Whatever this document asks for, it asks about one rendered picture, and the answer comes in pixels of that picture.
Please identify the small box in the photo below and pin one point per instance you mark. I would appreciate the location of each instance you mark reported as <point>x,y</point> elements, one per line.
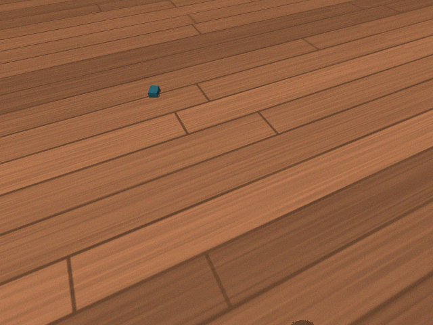
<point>153,91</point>

